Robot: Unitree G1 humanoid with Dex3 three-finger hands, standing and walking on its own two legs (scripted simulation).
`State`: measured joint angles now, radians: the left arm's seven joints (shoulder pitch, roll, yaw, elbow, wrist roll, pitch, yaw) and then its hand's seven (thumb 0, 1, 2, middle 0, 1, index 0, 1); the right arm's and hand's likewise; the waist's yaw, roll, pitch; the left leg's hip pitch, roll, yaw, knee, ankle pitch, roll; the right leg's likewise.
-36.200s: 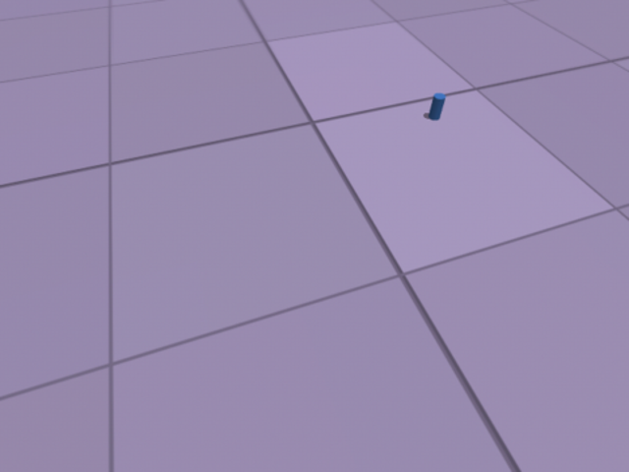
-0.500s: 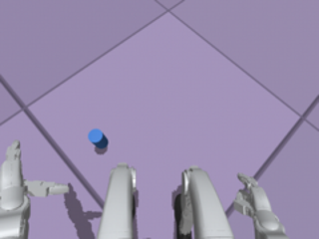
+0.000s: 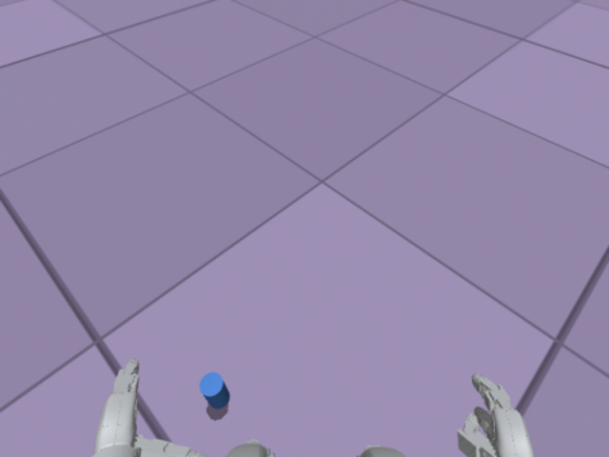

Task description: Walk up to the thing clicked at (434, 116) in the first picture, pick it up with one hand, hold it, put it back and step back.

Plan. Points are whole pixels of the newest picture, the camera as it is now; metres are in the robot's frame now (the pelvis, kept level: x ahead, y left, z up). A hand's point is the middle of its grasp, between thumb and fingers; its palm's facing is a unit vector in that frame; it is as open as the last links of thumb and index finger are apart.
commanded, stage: home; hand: left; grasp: from above
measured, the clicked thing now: (215, 391) +0.39 +0.25 -0.64
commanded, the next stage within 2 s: none
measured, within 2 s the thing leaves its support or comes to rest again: neither
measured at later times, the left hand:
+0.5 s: hand (172, 439) +0.16 +0.17 -0.04, palm faces +0.12 -0.95 -0.28, open 17.5 cm
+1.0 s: hand (179, 455) +0.14 +0.16 -0.04, palm faces +0.11 -0.95 -0.28, open 17.5 cm
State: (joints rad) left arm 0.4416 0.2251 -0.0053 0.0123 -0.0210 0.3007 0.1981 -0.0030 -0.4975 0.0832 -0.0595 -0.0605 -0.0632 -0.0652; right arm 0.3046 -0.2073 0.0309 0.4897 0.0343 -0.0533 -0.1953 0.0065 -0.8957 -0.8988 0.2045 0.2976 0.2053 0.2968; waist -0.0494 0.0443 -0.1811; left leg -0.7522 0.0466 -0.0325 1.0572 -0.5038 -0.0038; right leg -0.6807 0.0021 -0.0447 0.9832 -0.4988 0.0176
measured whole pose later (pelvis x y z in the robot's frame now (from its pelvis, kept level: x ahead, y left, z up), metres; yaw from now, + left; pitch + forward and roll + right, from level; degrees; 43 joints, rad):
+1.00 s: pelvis -0.02 -0.02 +0.01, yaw +1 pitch +6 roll -2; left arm 0.46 0.20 -0.02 0.03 -0.01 0.25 0.13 -0.01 -0.54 0.06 -0.05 -0.06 -0.06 -0.06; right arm 0.29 -0.21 0.03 0.51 0.01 -0.13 -0.18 0.01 -0.90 -0.90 0.20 0.30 0.21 0.30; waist -0.02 0.03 -0.11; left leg -0.63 0.05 -0.03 0.95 -0.43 -0.02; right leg -0.58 0.00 -0.05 0.91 -0.45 0.00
